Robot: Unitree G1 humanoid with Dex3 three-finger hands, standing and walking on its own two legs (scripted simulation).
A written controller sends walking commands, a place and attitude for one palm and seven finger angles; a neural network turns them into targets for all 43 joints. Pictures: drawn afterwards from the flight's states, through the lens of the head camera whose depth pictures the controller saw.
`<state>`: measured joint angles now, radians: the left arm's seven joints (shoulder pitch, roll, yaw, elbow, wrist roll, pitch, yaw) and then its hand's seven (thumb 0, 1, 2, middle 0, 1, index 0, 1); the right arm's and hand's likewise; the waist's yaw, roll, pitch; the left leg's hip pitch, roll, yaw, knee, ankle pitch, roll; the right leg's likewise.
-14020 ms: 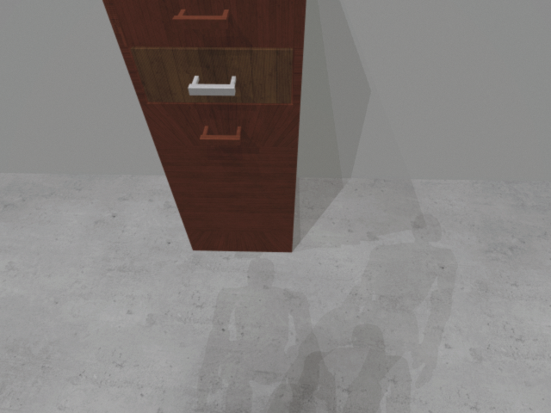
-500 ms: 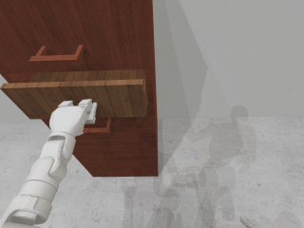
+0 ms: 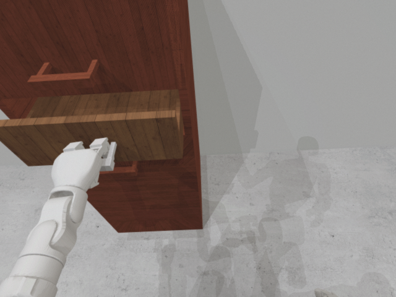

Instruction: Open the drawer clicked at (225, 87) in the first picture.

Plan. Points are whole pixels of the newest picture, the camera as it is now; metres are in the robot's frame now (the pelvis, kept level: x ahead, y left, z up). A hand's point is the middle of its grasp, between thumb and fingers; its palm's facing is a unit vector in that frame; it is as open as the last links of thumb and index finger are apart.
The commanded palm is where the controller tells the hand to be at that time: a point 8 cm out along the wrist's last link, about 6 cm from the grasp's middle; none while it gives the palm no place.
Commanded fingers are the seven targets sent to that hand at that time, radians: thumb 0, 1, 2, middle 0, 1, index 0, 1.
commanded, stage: pull the drawer open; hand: left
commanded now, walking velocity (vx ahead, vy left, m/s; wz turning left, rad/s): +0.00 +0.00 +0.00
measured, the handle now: (89, 157) +0.39 +0.25 +0.06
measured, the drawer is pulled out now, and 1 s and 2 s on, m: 0.08 0.29 0.30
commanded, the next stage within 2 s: open the thumb to release the handle in 1.24 s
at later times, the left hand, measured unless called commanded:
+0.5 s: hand (75, 243) +0.22 +0.23 +0.04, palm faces +0.01 -0.13 -0.99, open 5.4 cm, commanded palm +0.18 +0.24 +0.10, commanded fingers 0.00 0.90 0.90 -0.40 -1.35 -0.40 -1.35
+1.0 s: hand (59, 296) +0.14 +0.23 +0.04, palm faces -0.03 -0.12 -0.99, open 5.4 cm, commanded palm +0.08 +0.24 +0.10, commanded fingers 0.00 0.90 0.90 -0.40 -1.35 -0.40 -1.35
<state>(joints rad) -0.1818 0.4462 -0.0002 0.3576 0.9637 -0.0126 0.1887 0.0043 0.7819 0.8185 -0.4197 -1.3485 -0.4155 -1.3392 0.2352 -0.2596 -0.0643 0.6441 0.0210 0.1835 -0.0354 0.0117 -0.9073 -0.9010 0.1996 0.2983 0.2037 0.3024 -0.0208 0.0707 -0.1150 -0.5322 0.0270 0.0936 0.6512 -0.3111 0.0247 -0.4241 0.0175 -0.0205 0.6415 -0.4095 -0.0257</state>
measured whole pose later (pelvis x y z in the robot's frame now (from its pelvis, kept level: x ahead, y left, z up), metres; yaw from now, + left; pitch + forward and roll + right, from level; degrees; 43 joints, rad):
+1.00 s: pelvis -0.02 -0.01 -0.01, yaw +0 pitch +7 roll +0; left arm 0.66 0.45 0.03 -0.31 0.92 -0.06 0.31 0.00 0.76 0.80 -0.38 -1.35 -0.41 -1.35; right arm 0.12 -0.26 0.00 0.58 -0.03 0.13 0.00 0.02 -0.91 -0.90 0.20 0.30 0.20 0.30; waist 0.07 0.07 -0.09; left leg -0.51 0.04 0.08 0.72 -0.33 0.01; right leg -0.40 0.03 -0.03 0.73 -0.45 -0.04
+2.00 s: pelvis -0.03 -0.02 -0.01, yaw +2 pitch +6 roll +0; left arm 0.60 0.44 0.02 -0.29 0.93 -0.07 0.30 0.00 -0.44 0.33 -0.35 -1.22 -0.32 -1.21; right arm 0.12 -0.26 -0.01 0.57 -0.03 0.10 -0.01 0.02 -0.91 -0.90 0.20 0.30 0.20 0.30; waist 0.09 0.08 -0.09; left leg -0.53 0.03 0.05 0.75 -0.32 0.00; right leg -0.41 0.02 -0.06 0.75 -0.45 -0.05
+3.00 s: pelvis -0.03 +0.01 +0.01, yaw +3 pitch +0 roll -1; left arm 0.49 0.51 0.03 -0.54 0.84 0.06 0.09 0.00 -0.49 0.30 -0.34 -1.21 -0.39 -1.23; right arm 0.09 -0.26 0.04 0.57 0.02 0.09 -0.02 0.02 -0.91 -0.90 0.20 0.30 0.20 0.30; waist 0.12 0.13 -0.04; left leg -0.31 0.00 0.05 0.55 -0.24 0.03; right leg -0.17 0.01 -0.06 0.51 -0.34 -0.01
